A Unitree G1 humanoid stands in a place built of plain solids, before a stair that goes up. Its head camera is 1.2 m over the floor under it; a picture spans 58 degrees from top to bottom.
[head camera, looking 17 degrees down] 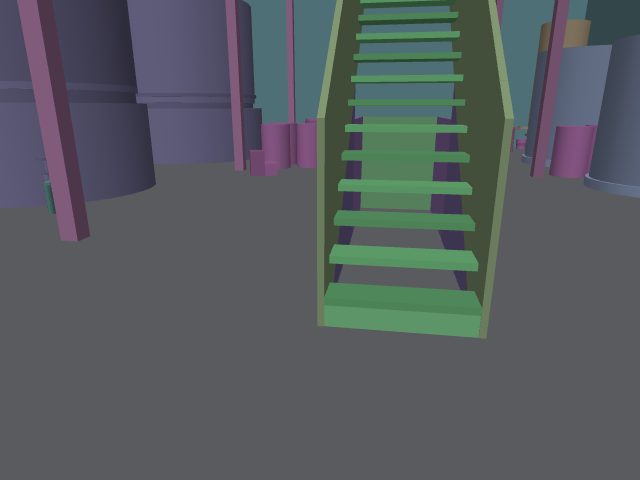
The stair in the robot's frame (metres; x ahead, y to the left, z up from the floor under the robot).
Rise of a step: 0.18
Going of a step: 0.20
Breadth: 0.93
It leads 9 degrees to the right of straight ahead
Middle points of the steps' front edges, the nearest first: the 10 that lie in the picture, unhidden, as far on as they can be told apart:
2.16 -0.44 0.18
2.36 -0.47 0.36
2.56 -0.51 0.54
2.76 -0.54 0.72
2.96 -0.57 0.90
3.16 -0.60 1.08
3.35 -0.63 1.26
3.55 -0.66 1.44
3.75 -0.69 1.62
3.95 -0.73 1.80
